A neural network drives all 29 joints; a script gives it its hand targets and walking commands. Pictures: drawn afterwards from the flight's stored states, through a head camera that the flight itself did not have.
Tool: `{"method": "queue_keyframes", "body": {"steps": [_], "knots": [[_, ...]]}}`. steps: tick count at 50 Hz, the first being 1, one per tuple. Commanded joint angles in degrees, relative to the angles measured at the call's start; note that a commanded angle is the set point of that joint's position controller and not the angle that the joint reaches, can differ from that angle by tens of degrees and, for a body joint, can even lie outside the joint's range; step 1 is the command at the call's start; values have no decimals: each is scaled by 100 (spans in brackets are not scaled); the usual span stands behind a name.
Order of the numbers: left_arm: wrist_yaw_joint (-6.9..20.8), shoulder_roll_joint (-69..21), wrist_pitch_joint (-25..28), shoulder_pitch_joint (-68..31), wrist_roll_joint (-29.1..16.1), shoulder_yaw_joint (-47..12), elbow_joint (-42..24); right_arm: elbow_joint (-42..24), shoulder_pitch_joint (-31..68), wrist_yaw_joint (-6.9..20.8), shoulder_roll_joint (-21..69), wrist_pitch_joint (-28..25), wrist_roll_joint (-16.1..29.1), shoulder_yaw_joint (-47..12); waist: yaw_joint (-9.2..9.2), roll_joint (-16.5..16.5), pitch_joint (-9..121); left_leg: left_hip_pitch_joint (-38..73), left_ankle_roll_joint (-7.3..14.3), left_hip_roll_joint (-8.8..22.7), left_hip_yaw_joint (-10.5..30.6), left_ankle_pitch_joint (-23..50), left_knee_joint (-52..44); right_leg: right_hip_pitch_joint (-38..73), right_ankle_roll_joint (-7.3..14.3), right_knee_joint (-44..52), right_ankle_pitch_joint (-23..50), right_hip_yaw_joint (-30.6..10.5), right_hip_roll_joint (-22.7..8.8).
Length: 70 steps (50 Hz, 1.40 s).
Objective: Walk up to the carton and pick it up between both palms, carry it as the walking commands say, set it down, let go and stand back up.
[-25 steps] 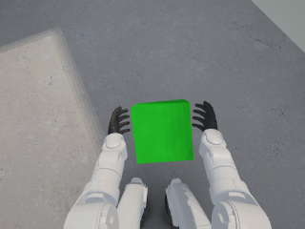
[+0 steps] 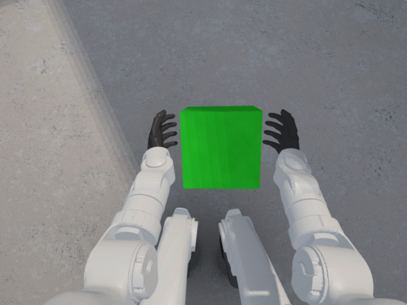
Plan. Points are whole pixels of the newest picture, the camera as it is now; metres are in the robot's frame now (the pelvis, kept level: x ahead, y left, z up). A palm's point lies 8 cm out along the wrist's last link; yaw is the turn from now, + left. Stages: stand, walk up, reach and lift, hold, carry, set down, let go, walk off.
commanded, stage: set down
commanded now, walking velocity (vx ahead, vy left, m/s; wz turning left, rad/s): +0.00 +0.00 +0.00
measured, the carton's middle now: (220, 144) +0.45 -0.04 -0.22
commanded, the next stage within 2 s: none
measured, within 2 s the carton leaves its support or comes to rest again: neither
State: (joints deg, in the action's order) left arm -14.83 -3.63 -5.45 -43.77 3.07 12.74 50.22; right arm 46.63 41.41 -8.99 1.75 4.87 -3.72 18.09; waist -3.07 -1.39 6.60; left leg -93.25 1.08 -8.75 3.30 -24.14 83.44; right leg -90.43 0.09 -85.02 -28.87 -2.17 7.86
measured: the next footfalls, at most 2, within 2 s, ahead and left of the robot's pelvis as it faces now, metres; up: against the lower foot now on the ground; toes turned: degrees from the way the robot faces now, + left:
none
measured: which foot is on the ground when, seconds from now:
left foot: down 0.00-1.00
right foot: down 0.00-1.00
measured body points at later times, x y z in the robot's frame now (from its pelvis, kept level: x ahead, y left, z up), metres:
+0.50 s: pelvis -0.01 +0.00 -0.08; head +0.24 +0.00 +0.29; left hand +0.44 +0.10 -0.20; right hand +0.43 -0.17 -0.18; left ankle +0.10 +0.09 -0.55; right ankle +0.08 -0.10 -0.55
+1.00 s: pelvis -0.02 -0.01 -0.14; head +0.28 -0.01 +0.19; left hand +0.46 +0.10 -0.29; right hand +0.46 -0.18 -0.28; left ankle +0.10 +0.09 -0.55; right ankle +0.08 -0.11 -0.55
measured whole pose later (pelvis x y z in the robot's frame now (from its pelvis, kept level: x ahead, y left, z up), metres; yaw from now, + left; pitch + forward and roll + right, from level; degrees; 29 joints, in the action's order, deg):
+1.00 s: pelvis -0.02 -0.01 -0.14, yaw -1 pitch +41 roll -1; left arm -16.2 1.5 -9.3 -60.1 0.6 13.7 51.2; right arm 50.2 60.6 -10.0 -3.0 9.5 -4.3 18.6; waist -2.7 -1.6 -0.7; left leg -123.3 -1.1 -10.3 1.6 -28.1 110.5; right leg -120.4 -0.2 -112.7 -33.4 0.6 9.3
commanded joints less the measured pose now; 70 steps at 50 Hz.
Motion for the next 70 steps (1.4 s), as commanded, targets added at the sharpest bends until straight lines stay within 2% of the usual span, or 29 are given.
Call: {"method": "queue_keyframes", "body": {"steps": [1,8,9,10,13,17,19,20,23,24,25,26,27,28,31,33,34,38,41,42,51,52,53,56,57,58,60,65,70], "knots": [[1314,-5323,282,-3972,-340,-2706,-1291,-480,3342,1538,4625,-52,148,-2570,-497,-245,5180,3320,-184,-130,293,1047,-285,1404,57,458,1290,-42,85],[1287,-5332,44,-4373,-388,-2468,-1197,-208,3950,1655,4910,235,151,-2359,-498,-155,5241,3012,-171,-183,118,581,152,1240,104,278,751,-96,53],[1243,-5090,46,-3975,-244,-2348,-1015,-299,3870,1677,4967,203,230,-2440,-133,-227,5227,3114,-161,-165,174,790,46,844,-7,45,895,87,115],[1210,-5252,51,-4436,-332,-2370,-1052,-197,3917,1674,4537,186,194,-2247,-478,-236,5050,2869,-219,-108,184,928,214,865,88,10,1095,-8,97],[1190,-5264,32,-4426,-339,-2448,-971,-604,4415,1662,4659,159,349,-2488,-234,-177,5493,2920,-159,-113,266,1187,487,845,85,-273,1235,-53,46],[1244,-5273,6,-4409,-336,-2166,-815,-109,4217,1633,4498,237,162,-2095,-516,-266,4941,2665,-180,-187,209,850,583,340,54,-312,844,91,76],[1267,-5264,-100,-4233,-39,-2006,-535,15,4359,1764,4588,279,92,-1957,-173,-503,4475,2547,-221,-175,205,762,448,-8,97,-402,849,2,70],[1280,-5152,24,-4895,-380,-2289,-1108,-337,4364,1665,4610,236,102,-2209,-456,-103,5405,2553,-185,-185,151,1028,831,416,90,-499,1036,35,114],[1192,-5067,54,-4965,-315,-2431,-1222,-231,4320,1672,4858,259,239,-2284,-258,-377,5795,2660,-207,-169,104,1361,981,487,17,-710,1434,22,112],[1231,-5235,29,-5100,-396,-2535,-1242,-315,4499,1628,4704,228,204,-2237,-562,-325,5920,2651,-257,-195,140,1295,1146,329,-8,-781,1272,147,119],[1167,-5021,43,-4923,-382,-2439,-1215,-406,4656,1639,4823,211,375,-2424,-155,-407,5739,2575,-214,-216,95,1346,1069,356,3,-738,1267,-1,112],[1196,-5161,66,-5171,-487,-2435,-1303,-523,4814,1597,4819,220,370,-2472,-206,-216,5940,2337,-223,-250,-48,1525,1189,576,-23,-746,1472,9,136],[1171,-4910,76,-4757,-313,-2184,-1058,-473,4839,1588,4904,224,461,-2532,122,-243,5699,2131,-194,-203,-58,1408,1157,541,-46,-791,1430,-49,151],[1245,-5013,49,-4860,-517,-2376,-1145,-399,4621,1512,4720,266,324,-2415,-382,-154,5797,1990,-204,-231,-16,1204,1344,643,-35,-814,1282,-17,118],[1283,-4917,-31,-5037,-401,-2059,-809,-597,5344,1475,4874,303,399,-2752,75,298,5767,1536,-61,-180,-34,763,1415,799,-81,-843,949,-137,62],[1354,-4605,3,-5408,-529,-2030,-866,-406,5287,1422,4483,320,285,-2432,-267,310,5314,1121,-113,-169,-147,614,1624,503,-73,-864,928,-92,58],[1345,-4824,-96,-4853,-248,-1802,-398,-575,5478,1424,4438,265,316,-2493,-49,157,5215,1296,-74,-159,-12,759,1447,154,-117,-1072,1009,59,79],[1458,-5031,-126,-5317,-412,-1859,-627,100,5062,1417,4696,394,30,-2036,-421,3,5440,998,-134,-191,-94,623,1808,305,35,-1172,941,-90,54],[1476,-4841,-36,-5645,-541,-1939,-808,66,5090,1384,4692,354,41,-2060,-402,54,5459,731,-134,-184,-219,619,1961,334,40,-1243,1057,-130,88],[1486,-4776,-73,-5356,-336,-1932,-708,-151,5482,1418,4663,298,263,-2197,-106,-198,5485,780,-113,-213,-214,778,1884,240,-53,-1403,1245,-17,91],[1322,-4721,-21,-5842,-772,-2466,-1279,-464,5541,1438,4483,265,503,-2527,-330,-99,6129,1199,-112,-192,-57,1265,2255,-17,31,-1906,1555,22,88],[1292,-4466,-8,-5979,-681,-2382,-1262,-158,5637,1471,4561,259,625,-2584,26,-224,5954,943,-148,-200,-144,1272,2311,-158,6,-2031,1612,39,104],[1273,-5002,-27,-5549,-783,-2406,-818,-803,6097,1406,4119,140,681,-2670,-216,-430,6146,1374,-162,-237,-103,1544,2402,-197,31,-2023,1577,16,58],[1250,-4611,40,-6343,-827,-2413,-1280,-789,6244,1461,4326,205,781,-2819,-80,-5,6250,962,-144,-248,-164,1380,2586,-285,-32,-2187,1668,21,90],[1265,-4333,27,-6284,-764,-2270,-1023,37,6027,1433,4150,277,614,-2515,-278,-145,5467,530,-193,-170,-215,1087,2625,-373,2,-2095,1461,-33,18],[1316,-4412,-12,-6269,-902,-2214,-812,-626,6492,1414,3850,201,654,-2751,-382,349,6128,1088,-148,-219,-91,1341,2794,-250,-75,-2208,1453,125,-5],[1335,-4487,-25,-5751,-796,-2235,-772,-389,6037,1415,4121,207,744,-2636,-218,-140,5951,953,-120,-195,-143,1247,2712,-411,-37,-2239,1388,82,30],[1335,-4371,36,-6635,-958,-2418,-1262,-552,6553,1438,4442,249,990,-2863,-42,23,6547,569,-114,-166,-324,1391,3074,15,-6,-2489,1827,-69,13],[1369,-4133,-142,-6773,-1141,-2478,-869,138,6827,1476,3830,377,922,-2696,-337,-225,6221,1060,-192,-143,-270,768,3172,-621,50,-2733,866,277,-141]]}}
